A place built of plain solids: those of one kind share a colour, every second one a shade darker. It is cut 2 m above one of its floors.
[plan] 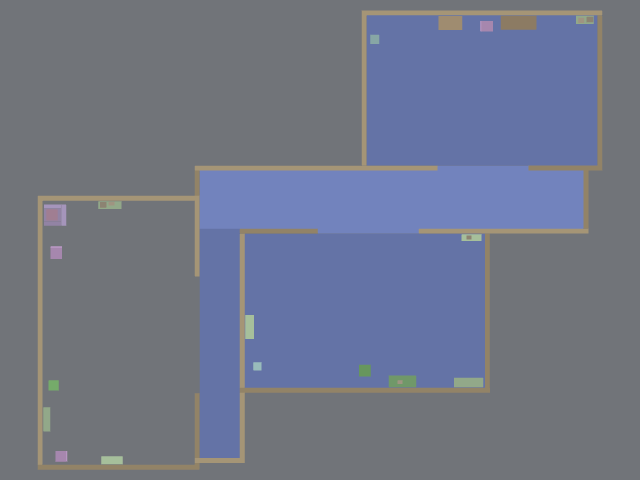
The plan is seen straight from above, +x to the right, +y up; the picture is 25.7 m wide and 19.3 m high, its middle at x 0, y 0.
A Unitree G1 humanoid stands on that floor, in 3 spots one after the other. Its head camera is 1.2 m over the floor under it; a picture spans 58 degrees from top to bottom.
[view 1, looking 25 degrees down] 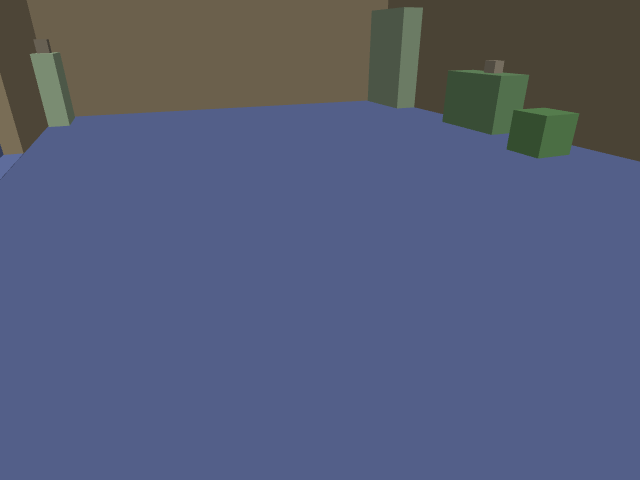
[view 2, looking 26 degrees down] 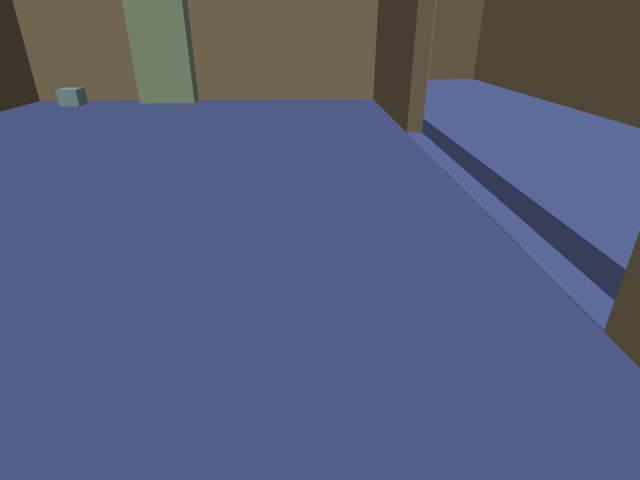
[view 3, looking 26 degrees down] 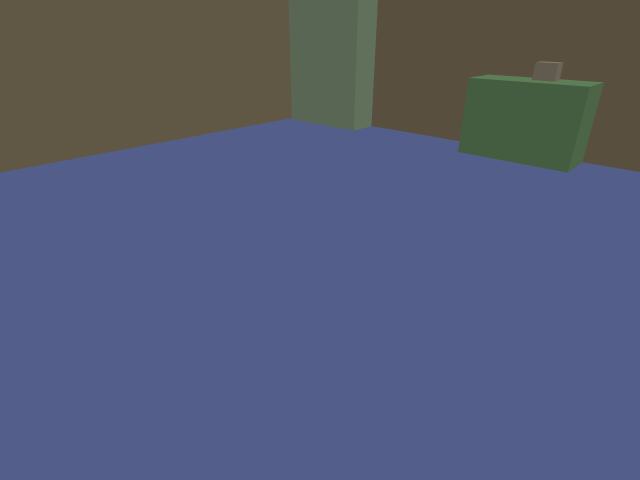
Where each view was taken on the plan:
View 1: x -1.87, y -1.05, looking -22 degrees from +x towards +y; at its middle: floor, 2.84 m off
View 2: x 5.47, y -1.05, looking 178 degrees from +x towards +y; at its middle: floor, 2.74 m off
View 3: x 1.80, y -1.05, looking -47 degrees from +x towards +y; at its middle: floor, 2.74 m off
